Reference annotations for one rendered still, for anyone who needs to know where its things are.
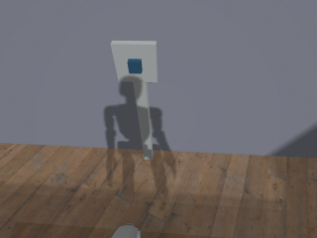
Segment panel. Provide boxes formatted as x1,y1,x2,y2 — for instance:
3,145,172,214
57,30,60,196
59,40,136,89
110,41,158,160

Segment button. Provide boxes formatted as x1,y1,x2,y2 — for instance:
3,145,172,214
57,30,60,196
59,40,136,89
127,59,143,73

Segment robot left thigh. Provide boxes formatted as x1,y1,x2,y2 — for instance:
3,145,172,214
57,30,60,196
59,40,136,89
111,225,141,238

